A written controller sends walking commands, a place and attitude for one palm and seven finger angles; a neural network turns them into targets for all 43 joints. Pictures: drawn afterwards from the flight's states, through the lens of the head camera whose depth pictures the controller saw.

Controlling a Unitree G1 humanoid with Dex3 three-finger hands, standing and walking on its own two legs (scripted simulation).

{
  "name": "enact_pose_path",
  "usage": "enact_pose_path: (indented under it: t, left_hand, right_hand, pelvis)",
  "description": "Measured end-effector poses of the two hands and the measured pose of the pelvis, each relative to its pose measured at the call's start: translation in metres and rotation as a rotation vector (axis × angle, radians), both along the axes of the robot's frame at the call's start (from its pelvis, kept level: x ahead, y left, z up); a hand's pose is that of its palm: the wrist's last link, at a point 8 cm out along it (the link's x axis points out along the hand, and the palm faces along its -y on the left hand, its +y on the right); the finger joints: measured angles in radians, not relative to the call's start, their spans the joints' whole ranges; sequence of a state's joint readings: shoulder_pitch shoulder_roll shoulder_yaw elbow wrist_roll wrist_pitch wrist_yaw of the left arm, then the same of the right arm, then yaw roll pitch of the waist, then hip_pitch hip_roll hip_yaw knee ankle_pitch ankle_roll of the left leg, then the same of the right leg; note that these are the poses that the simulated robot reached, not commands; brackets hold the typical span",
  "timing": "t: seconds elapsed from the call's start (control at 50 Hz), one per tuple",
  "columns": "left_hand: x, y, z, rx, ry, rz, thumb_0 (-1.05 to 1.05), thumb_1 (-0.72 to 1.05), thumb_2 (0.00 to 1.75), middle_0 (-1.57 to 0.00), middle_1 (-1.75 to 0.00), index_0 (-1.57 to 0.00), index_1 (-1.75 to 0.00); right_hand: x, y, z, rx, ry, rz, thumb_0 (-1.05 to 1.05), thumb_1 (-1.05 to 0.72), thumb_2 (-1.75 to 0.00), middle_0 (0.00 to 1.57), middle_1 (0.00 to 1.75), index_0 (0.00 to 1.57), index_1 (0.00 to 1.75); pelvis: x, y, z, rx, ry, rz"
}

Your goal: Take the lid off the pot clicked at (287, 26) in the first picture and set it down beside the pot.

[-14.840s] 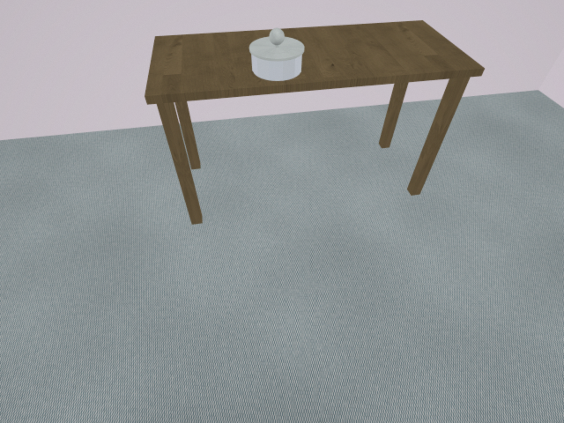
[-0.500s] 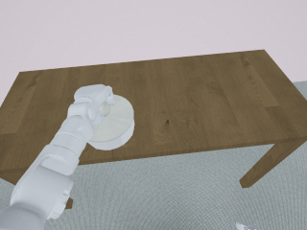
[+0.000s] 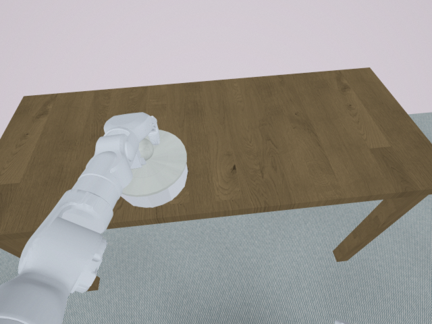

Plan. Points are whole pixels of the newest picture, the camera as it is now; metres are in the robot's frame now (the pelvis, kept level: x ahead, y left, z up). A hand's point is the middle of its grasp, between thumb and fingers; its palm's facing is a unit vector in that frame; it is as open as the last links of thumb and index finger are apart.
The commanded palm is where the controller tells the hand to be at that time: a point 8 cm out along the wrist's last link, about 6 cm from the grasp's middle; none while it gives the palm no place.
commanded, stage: lift the lid straight up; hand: left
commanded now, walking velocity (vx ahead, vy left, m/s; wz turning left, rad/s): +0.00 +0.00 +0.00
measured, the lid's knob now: (141, 149) +0.47 +0.16 +0.03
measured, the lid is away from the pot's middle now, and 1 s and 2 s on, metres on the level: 0.00 0.01 0.00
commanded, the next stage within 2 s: none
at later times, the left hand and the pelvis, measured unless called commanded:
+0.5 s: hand (136, 148) +0.44 +0.16 +0.07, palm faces -0.34 -0.08 -0.94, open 8.1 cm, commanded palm +0.44 +0.16 +0.15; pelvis +0.00 +0.00 +0.00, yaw +0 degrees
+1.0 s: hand (125, 136) +0.44 +0.17 +0.11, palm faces -0.31 -0.09 -0.95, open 8.1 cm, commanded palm +0.44 +0.17 +0.19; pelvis +0.00 +0.00 +0.00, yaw +1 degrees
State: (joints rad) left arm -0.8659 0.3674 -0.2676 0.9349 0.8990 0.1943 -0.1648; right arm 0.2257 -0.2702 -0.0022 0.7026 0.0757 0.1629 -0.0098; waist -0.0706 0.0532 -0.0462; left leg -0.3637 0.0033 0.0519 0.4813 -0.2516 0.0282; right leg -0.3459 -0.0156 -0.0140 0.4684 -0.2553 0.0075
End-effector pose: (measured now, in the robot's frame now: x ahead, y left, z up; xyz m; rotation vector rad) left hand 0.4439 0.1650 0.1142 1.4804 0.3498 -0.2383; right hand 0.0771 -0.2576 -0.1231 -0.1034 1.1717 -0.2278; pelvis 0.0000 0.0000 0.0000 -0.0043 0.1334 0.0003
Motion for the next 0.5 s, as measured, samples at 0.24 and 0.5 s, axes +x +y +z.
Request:
enact_pose_path:
  t: [0.24,0.5]
  left_hand:
    - [0.001,0.0,0.0,0.001,0.0,-0.007,0.0,0.15,0.87,-0.59,-0.94,-0.61,-0.96]
    - [-0.001,-0.002,0.009,-0.007,-0.034,-0.018,0.01,0.15,0.86,-0.6,-0.93,-0.62,-0.95]
  right_hand:
    - [-0.023,-0.004,0.0,-0.015,0.023,-0.037,0.01,-0.9,-0.9,0.2,0.3,0.2,0.3]
    - [-0.01,0.003,0.0,0.001,-0.017,-0.021,0.01,-0.9,-0.9,0.2,0.3,0.2,0.3]
  pelvis:
    - [-0.004,0.001,0.0,-0.001,0.0,-0.008]
    - [0.0,0.003,0.002,0.0,-0.011,-0.007]
